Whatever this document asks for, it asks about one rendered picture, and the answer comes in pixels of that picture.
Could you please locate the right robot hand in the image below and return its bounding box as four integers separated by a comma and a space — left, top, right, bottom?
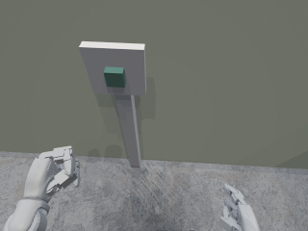
220, 184, 260, 231

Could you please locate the robot left forearm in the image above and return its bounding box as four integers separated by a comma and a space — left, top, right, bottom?
3, 198, 50, 231

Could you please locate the panel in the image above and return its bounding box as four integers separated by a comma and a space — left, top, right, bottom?
79, 41, 146, 168

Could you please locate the button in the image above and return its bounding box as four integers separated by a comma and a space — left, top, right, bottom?
103, 66, 126, 88

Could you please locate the left robot hand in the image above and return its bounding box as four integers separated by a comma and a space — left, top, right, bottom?
23, 146, 80, 203

